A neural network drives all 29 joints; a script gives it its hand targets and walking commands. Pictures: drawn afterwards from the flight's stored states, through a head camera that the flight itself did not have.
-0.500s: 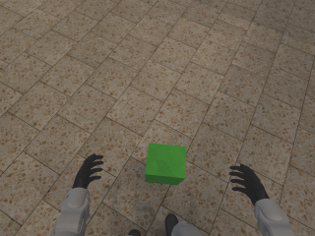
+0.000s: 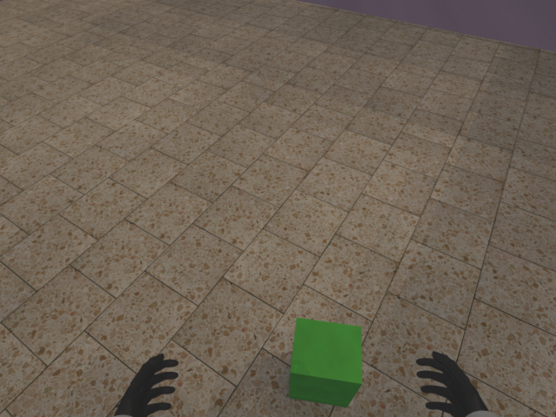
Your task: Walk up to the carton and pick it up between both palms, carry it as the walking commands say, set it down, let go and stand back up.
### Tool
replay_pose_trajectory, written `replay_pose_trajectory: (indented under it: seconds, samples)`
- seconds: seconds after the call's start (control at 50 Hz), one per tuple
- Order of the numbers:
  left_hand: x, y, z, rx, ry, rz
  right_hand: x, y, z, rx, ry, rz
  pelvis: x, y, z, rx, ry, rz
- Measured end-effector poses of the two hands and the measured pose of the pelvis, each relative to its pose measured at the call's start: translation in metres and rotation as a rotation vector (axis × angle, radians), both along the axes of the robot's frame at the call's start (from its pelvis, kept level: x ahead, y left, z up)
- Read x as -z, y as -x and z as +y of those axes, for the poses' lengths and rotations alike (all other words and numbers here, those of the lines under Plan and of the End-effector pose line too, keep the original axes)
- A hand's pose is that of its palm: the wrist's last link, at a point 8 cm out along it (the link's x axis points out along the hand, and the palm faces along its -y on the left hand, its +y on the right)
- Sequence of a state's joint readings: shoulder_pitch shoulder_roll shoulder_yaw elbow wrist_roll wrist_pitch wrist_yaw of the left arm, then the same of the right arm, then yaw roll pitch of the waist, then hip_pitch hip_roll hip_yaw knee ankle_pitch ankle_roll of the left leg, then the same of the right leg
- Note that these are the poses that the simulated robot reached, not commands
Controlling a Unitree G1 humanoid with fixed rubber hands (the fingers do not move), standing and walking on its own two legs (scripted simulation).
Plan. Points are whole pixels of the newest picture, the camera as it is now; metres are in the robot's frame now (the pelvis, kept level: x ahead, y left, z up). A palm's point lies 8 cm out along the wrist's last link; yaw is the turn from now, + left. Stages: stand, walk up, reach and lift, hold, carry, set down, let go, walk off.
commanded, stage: let go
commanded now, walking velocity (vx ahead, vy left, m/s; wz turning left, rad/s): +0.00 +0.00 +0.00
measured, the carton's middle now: (322, 364) +0.38 -0.10 -0.63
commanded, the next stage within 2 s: stand in 0.20 s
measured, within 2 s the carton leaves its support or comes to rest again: neither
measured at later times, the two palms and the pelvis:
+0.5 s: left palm out of the picture +0.10 +0.23 -0.09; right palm out of the picture +0.12 -0.31 -0.10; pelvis +0.00 -0.04 -0.01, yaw +2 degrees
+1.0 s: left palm out of the picture +0.00 +0.23 -0.11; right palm out of the picture +0.02 -0.33 -0.11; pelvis -0.06 -0.05 -0.01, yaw +3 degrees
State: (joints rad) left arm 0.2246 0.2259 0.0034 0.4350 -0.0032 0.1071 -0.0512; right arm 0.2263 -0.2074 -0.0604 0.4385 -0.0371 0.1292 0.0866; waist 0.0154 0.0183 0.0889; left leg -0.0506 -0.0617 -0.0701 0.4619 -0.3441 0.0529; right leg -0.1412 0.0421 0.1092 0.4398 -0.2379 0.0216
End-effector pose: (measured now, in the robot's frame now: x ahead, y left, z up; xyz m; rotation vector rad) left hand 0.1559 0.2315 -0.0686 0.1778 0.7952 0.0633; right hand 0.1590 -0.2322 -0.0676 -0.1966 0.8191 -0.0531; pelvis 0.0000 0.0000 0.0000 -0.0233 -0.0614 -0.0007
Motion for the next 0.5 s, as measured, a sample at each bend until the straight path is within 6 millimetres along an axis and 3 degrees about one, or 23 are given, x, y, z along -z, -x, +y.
replay_pose_trajectory:
  seconds: [0.1, 0.24, 0.36, 0.5]
  samples:
    - [0.001, -0.011, -0.009, 0.004, -0.014, -0.017, 0.001, -0.003, -0.010, 0.021, 0.018, 0.020, 0.001, -0.003, -0.009, 0.002, -0.004, 0.002]
    - [0.007, -0.003, -0.026, 0.001, -0.036, -0.023, 0.010, 0.003, -0.023, 0.041, 0.043, 0.060, 0.004, -0.004, -0.024, 0.002, -0.017, 0.016]
    - [0.018, 0.024, -0.014, -0.076, -0.104, 0.027, 0.018, 0.007, -0.049, 0.080, 0.044, -0.038, 0.009, -0.005, -0.032, -0.022, -0.014, 0.026]
    - [0.018, 0.059, 0.003, -0.176, -0.146, 0.039, 0.028, 0.036, -0.073, 0.093, 0.073, -0.009, 0.009, 0.001, -0.041, -0.042, -0.019, 0.011]
